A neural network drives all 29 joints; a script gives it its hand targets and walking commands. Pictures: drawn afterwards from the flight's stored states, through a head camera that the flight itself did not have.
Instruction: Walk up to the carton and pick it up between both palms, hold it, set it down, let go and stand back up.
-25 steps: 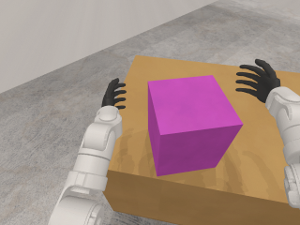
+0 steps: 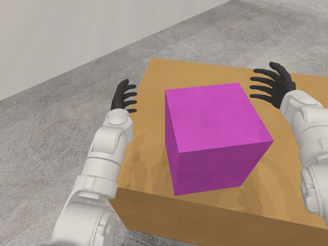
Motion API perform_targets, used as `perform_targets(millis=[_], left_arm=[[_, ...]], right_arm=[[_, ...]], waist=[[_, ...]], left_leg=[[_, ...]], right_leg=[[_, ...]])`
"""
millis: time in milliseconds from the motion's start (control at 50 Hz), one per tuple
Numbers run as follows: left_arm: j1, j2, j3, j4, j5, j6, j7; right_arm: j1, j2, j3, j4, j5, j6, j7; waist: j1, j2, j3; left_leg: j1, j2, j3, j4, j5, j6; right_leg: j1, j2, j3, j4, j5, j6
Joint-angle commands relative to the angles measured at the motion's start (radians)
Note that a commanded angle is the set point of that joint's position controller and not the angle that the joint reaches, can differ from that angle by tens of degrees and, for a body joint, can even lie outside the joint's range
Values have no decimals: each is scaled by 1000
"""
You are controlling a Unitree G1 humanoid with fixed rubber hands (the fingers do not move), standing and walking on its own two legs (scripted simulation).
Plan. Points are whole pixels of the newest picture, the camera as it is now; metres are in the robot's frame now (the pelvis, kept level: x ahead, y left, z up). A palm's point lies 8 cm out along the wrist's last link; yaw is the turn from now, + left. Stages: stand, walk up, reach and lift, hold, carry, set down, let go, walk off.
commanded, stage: reach and lift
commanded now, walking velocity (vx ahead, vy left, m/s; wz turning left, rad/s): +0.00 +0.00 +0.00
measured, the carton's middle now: (205, 141) +0.42 -0.02 -0.01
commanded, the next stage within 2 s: none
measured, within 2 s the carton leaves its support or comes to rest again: neither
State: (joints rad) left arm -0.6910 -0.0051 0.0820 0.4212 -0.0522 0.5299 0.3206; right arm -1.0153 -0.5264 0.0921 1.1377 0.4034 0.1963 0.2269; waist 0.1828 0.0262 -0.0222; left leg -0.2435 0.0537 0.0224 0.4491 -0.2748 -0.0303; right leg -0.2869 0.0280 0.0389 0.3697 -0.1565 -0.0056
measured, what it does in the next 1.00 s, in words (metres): stands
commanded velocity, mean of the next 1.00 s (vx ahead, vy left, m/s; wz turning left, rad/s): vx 0.00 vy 0.00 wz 0.00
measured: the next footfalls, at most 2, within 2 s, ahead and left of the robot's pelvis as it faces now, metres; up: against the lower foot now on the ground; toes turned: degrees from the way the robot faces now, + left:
none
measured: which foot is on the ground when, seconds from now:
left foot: down 0.00-1.00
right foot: down 0.00-1.00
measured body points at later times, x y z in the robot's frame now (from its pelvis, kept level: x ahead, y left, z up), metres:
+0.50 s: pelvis +0.00 -0.01 +0.00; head +0.06 -0.01 +0.44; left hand +0.38 +0.19 +0.05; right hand +0.48 -0.17 +0.08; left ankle -0.03 +0.13 -0.74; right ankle +0.02 -0.13 -0.74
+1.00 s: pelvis +0.01 -0.02 +0.00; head +0.08 -0.03 +0.44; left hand +0.40 +0.15 +0.05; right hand +0.49 -0.16 +0.06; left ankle -0.03 +0.13 -0.74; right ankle +0.02 -0.13 -0.74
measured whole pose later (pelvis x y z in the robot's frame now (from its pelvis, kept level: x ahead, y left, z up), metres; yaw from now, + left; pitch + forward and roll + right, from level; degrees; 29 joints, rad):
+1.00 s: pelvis +0.01 -0.02 +0.00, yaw +0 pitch +13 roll +0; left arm -0.69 -0.11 0.13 0.87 0.01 -0.07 0.24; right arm -0.95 -0.38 0.11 1.31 0.32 -0.17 0.14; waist 0.20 0.03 -0.11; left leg -0.42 0.06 0.02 0.45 -0.25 -0.04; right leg -0.48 0.04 0.04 0.40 -0.16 -0.01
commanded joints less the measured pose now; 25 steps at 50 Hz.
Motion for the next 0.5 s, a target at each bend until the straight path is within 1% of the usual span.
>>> perform_targets(millis=[0,20,40,60,80,100,120,140,160,180,200,220,240,260,280,300,320,340,360,380,400,420,440,460,480], left_arm=[[-360,-1,95,-6,49,-95,-31],[-298,5,109,7,40,-109,-41],[-310,6,94,41,46,-121,-47],[-320,5,101,5,38,-137,-42],[-322,6,99,79,48,-161,-51],[-265,6,120,152,65,-174,-55],[-339,3,106,92,44,-197,-47],[-306,-36,61,140,33,-216,-58],[-330,-16,75,119,50,-250,-55],[-350,-5,96,176,59,-258,-55],[-315,-7,94,153,59,-270,-56],[-336,14,109,197,42,-290,-60],[-342,-31,68,146,45,-323,-53],[-344,-35,55,124,45,-343,-54],[-297,-18,75,192,42,-360,-60],[-357,-10,49,226,19,-371,-61],[-361,2,52,201,16,-399,-57],[-327,9,88,300,33,-392,-70],[-302,2,89,304,49,-409,-66],[-281,6,102,362,45,-405,-78],[-309,-34,79,314,48,-426,-65],[-327,-39,70,285,39,-442,-67],[-338,-1,62,322,25,-466,-85],[-364,-22,58,280,43,-487,-70],[-353,-19,49,238,12,-505,-70]], right_arm=[[-323,-147,-59,17,-66,-84,-6],[-317,-117,-42,-65,-82,-93,-9],[-298,-121,-46,-6,-87,-101,-8],[-324,-125,-44,-69,-76,-131,-12],[-318,-109,-50,-51,-96,-143,-21],[-260,-95,-34,-4,-95,-151,-14],[-352,-105,-58,-64,-97,-165,-11],[-318,-84,-49,-54,-83,-174,1],[-320,-91,-59,-73,-101,-203,2],[-332,-87,-67,-61,-118,-213,-4],[-300,-91,-52,-38,-102,-218,-2],[-319,-65,-48,-52,-107,-219,-7],[-308,-70,-66,-67,-114,-254,3],[-288,-76,-77,-78,-119,-268,-6],[-281,-45,-36,-72,-111,-273,-13],[-301,-38,-59,-47,-133,-271,-24],[-317,-51,-46,-84,-112,-287,-13],[-283,-14,-31,7,-113,-269,-16],[-270,-3,-1,5,-110,-286,-17],[-260,4,20,76,-104,-268,-17],[-297,-28,5,36,-98,-309,-13],[-305,-10,5,34,-100,-307,-19],[-269,26,10,48,-102,-310,-33],[-315,6,-11,47,-122,-336,-26],[-313,7,-12,19,-102,-344,-33]], waist=[[19,4,-513],[62,-64,-470],[51,-14,-435],[65,-18,-517],[52,-26,-452],[67,-54,-417],[79,-42,-467],[79,-38,-426],[77,-38,-475],[88,-42,-464],[92,-52,-463],[105,-79,-474],[93,-35,-513],[67,-47,-540],[100,-66,-532],[59,-69,-525],[87,-63,-551],[97,-89,-481],[113,-96,-484],[121,-117,-406],[108,-82,-494],[104,-80,-478],[79,-91,-478],[83,-53,-522],[83,-54,-579]], left_leg=[[37,-28,-4,-14,588,-91],[6,-28,13,-22,563,-65],[-14,-27,8,-33,529,-72],[-2,-30,12,-11,575,-72],[-49,-38,13,-17,523,-68],[-46,-37,16,-19,504,-63],[-46,-32,18,-20,512,-62],[-32,-28,23,-30,487,-66],[-36,-26,21,-15,485,-68],[-63,-30,21,-17,460,-57],[-24,-21,20,-14,502,-69],[-48,-21,26,-15,486,-56],[-31,-18,23,-14,505,-69],[-18,-18,22,5,496,-71],[-50,-21,31,5,484,-64],[-78,-22,31,14,432,-56],[-66,-14,27,22,470,-65],[-102,-25,42,7,398,-46],[-95,-24,39,-2,395,-38],[-110,-17,51,-7,396,-34],[-87,-13,28,-9,427,-53],[-88,-13,38,2,450,-49],[-112,-25,49,5,380,-41],[-93,-18,34,16,430,-55],[-66,-11,32,32,508,-59]], right_leg=[[92,93,-51,-31,238,-99],[122,86,-44,-31,264,-94],[100,86,-53,-31,223,-88],[113,86,-46,-15,279,-85],[107,82,-41,-21,243,-85],[122,80,-43,-12,223,-86],[102,78,-45,-20,215,-83],[52,80,-56,-16,167,-83],[51,83,-56,-5,179,-82],[52,77,-48,-8,175,-85],[40,84,-57,-5,172,-91],[40,77,-54,-4,165,-84],[24,81,-61,6,172,-93],[17,85,-63,9,177,-86],[24,75,-57,5,159,-84],[-28,64,-56,11,131,-77],[-39,75,-60,23,145,-80],[-29,64,-46,8,106,-68],[-16,67,-49,7,102,-76],[-19,66,-57,11,92,-72],[-39,81,-79,24,104,-86],[-19,80,-65,19,132,-82],[-29,61,-52,8,101,-64],[-58,69,-68,32,109,-79],[-58,73,-60,37,169,-78]])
